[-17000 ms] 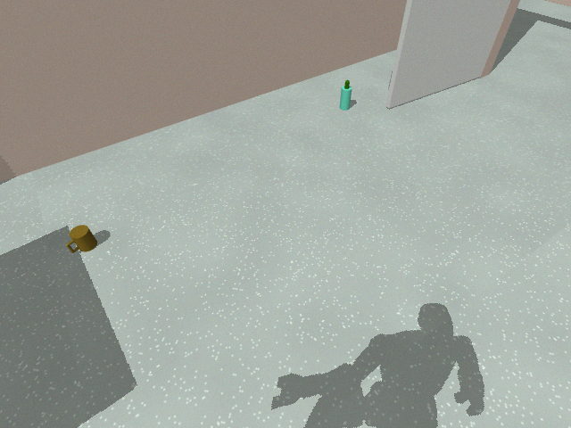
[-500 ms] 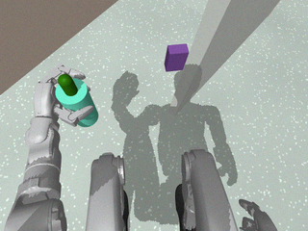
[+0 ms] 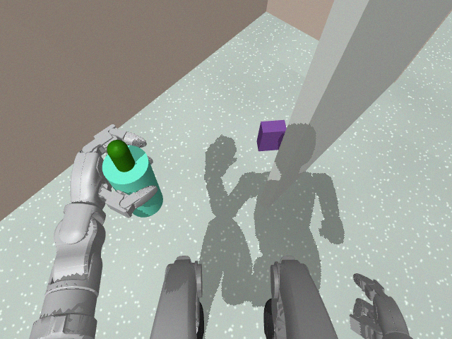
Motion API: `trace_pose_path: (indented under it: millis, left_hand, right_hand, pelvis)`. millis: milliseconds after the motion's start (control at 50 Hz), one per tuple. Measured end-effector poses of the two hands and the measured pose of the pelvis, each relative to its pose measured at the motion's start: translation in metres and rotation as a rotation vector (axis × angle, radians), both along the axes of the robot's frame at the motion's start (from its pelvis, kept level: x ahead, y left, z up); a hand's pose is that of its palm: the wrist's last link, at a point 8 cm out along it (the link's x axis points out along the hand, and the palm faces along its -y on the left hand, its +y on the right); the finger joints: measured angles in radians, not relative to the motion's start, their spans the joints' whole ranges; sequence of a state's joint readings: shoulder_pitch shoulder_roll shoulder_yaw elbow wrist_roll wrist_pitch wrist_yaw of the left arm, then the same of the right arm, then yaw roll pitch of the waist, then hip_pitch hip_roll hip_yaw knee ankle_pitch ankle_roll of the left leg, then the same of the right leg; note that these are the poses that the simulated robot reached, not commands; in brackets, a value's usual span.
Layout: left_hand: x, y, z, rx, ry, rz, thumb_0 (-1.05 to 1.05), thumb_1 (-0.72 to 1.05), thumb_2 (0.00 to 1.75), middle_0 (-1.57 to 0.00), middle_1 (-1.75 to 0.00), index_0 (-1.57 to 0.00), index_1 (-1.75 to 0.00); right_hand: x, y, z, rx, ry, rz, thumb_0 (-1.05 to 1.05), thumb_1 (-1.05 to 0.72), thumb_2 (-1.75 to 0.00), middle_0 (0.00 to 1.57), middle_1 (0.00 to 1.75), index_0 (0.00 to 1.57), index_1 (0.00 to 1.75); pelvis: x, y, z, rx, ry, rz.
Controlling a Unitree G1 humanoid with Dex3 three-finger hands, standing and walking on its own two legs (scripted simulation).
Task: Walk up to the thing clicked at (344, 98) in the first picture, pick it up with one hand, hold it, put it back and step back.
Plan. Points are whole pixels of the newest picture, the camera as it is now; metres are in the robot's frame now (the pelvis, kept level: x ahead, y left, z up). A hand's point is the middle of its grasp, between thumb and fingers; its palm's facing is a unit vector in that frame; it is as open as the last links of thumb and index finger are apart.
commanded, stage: lift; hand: left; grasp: from the side
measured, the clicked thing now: (133, 177) +0.38 +0.18 +0.02
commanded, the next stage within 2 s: hold in 1.16 s
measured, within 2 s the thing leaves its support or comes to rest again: neither
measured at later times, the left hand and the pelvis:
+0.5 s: hand (95, 144) +0.37 +0.19 +0.15, palm faces -0.03 -1.00 -0.02, open 9.9 cm; pelvis +0.03 +0.01 +0.11, yaw +1 degrees
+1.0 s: hand (84, 115) +0.37 +0.18 +0.20, palm faces -0.06 -1.00 +0.00, open 9.9 cm; pelvis +0.04 +0.00 +0.16, yaw +1 degrees
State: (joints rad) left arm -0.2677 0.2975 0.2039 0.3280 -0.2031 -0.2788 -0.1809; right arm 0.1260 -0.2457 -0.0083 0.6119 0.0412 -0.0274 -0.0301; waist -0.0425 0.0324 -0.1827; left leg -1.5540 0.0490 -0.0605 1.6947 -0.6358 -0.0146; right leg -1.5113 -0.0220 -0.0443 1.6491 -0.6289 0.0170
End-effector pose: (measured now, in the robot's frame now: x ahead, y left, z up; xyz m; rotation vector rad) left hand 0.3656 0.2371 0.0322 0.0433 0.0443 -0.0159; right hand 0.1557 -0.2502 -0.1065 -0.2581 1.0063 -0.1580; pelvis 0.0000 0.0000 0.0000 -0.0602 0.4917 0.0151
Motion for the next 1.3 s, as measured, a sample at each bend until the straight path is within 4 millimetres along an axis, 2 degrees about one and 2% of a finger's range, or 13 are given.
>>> trace_pose_path:
  millis: [180, 400, 580, 800, 1080, 1300]
  left_hand:
    - [-0.011, 0.006, 0.054, -0.006, 0.018, 0.023, 0.01, -0.43, 1.17, -0.74, -1.11, -0.74, -1.1]
    - [-0.017, 0.007, 0.1, -0.018, 0.016, -0.006, 0.01, -0.43, 1.17, -0.75, -1.11, -0.74, -1.1]
    - [-0.014, 0.003, 0.13, -0.021, 0.006, -0.016, 0.01, -0.43, 1.17, -0.75, -1.11, -0.74, -1.09]
    - [-0.012, -0.001, 0.155, -0.035, -0.001, -0.024, 0.01, -0.43, 1.17, -0.74, -1.12, -0.73, -1.1]
    - [-0.01, -0.005, 0.172, -0.053, -0.007, -0.049, 0.01, -0.42, 1.17, -0.73, -1.13, -0.72, -1.12]
    - [-0.008, -0.008, 0.182, -0.059, -0.015, -0.049, 0.01, -0.42, 1.17, -0.72, -1.14, -0.72, -1.13]
  right_hand:
    - [0.009, 0.006, 0.063, -0.001, -0.06, 0.002, 0.01, -0.9, -0.89, 0.2, 0.3, 0.2, 0.29]
    - [0.004, 0.01, 0.106, 0.004, -0.056, 0.004, 0.01, -0.91, -0.89, 0.2, 0.3, 0.2, 0.29]
    - [0.002, 0.012, 0.129, 0.008, -0.049, 0.0, 0.01, -0.91, -0.89, 0.2, 0.3, 0.2, 0.29]
    - [0.006, 0.013, 0.155, 0.009, -0.072, -0.002, 0.01, -0.91, -0.89, 0.2, 0.3, 0.2, 0.29]
    - [0.02, 0.008, 0.173, 0.003, -0.092, 0.002, 0.01, -0.9, -0.89, 0.2, 0.3, 0.2, 0.29]
    - [0.023, 0.005, 0.18, -0.002, -0.091, -0.001, 0.01, -0.89, -0.89, 0.2, 0.3, 0.2, 0.29]
  pelvis:
    - [0.012, 0.003, 0.052, 0.003, -0.078, 0.012]
    - [0.023, 0.005, 0.096, 0.011, -0.156, 0.019]
    - [0.03, 0.006, 0.121, 0.019, -0.21, 0.016]
    - [0.037, 0.006, 0.144, 0.028, -0.265, 0.011]
    - [0.047, 0.002, 0.161, 0.035, -0.307, 0.012]
    - [0.051, -0.001, 0.168, 0.039, -0.332, 0.011]
